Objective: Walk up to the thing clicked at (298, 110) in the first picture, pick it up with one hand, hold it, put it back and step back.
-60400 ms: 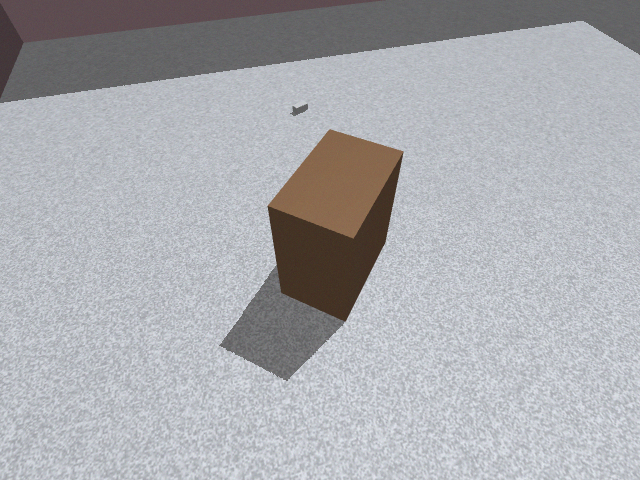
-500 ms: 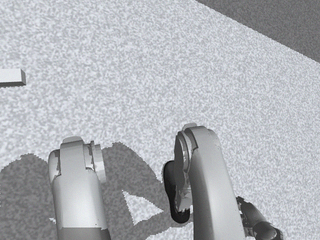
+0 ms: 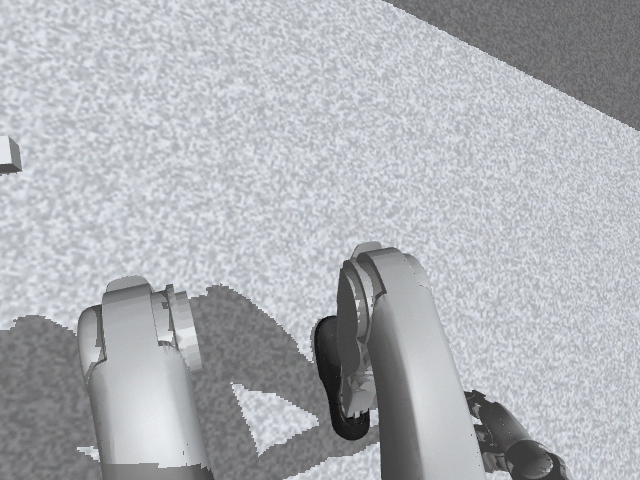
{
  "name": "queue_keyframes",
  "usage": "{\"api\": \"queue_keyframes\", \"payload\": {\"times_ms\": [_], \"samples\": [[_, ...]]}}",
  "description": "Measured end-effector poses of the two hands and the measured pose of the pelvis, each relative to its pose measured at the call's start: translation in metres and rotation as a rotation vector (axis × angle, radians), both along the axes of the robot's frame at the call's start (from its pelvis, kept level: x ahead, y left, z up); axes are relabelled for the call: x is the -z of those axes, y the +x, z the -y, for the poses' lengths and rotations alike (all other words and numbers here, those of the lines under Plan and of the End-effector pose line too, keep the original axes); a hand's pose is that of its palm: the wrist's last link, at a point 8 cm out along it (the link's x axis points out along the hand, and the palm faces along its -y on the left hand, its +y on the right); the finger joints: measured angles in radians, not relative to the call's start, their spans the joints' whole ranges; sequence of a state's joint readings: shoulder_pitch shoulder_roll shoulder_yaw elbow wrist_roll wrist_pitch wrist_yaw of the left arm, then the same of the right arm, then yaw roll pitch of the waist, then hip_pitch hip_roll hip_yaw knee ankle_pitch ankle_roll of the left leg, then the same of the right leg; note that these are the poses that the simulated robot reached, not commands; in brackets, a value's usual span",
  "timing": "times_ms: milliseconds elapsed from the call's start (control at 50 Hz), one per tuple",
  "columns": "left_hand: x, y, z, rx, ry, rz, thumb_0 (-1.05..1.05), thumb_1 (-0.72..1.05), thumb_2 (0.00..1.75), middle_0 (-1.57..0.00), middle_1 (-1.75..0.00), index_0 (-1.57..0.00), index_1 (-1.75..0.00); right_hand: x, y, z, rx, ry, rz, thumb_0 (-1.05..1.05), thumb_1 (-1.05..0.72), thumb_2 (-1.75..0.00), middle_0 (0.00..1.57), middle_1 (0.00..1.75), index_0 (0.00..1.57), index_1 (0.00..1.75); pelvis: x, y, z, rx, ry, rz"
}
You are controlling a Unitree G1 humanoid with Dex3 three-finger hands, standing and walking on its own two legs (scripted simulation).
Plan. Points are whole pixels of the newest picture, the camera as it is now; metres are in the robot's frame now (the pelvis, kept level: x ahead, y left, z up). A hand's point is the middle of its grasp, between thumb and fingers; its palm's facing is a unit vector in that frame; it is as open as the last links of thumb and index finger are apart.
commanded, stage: rise first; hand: left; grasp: from above
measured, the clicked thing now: out of the picture +0.48 +0.39 -0.29
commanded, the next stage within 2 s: none
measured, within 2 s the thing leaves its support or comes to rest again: neither
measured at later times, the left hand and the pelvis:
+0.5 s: hand out of the picture +0.42 +0.42 -0.18, palm faces -0.45 -0.13 -0.88, open 12.8 cm; pelvis +0.00 +0.01 +0.00, yaw -1 degrees
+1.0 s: hand out of the picture +0.42 +0.42 -0.17, palm faces -0.45 -0.12 -0.88, open 12.9 cm; pelvis +0.00 +0.01 +0.00, yaw -1 degrees
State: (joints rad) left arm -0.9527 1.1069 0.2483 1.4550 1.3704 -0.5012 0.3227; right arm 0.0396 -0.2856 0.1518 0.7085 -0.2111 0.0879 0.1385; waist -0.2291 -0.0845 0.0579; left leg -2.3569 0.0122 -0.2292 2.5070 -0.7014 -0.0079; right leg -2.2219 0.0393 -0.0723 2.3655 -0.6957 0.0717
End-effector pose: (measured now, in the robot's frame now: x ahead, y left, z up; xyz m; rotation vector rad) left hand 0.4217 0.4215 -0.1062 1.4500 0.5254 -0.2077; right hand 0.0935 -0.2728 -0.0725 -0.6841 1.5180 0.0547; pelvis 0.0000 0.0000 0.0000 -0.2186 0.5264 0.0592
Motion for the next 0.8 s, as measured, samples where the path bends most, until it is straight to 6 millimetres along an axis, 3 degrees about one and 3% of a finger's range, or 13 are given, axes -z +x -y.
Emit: {"api": "queue_keyframes", "payload": {"times_ms": [420,800], "samples": [[0.015,0.006,-0.001,-0.002,0.001,-0.007,0.0,-0.29,0.8,-0.29,-0.82,-0.3,-0.81,-0.005,-0.018,-0.011,0.008,0.005,-0.011,0.0,-0.92,-0.91,0.2,0.3,0.2,0.3,0.003,-0.003,-0.004,0.005,-0.02,0.016],[0.009,0.009,-0.007,0.004,0.007,-0.007,0.0,-0.31,0.82,-0.28,-0.83,-0.28,-0.82,-0.009,-0.009,-0.014,-0.002,0.005,0.013,0.0,-0.92,-0.91,0.2,0.3,0.2,0.3,0.001,-0.003,-0.008,0.004,-0.032,0.012]]}}
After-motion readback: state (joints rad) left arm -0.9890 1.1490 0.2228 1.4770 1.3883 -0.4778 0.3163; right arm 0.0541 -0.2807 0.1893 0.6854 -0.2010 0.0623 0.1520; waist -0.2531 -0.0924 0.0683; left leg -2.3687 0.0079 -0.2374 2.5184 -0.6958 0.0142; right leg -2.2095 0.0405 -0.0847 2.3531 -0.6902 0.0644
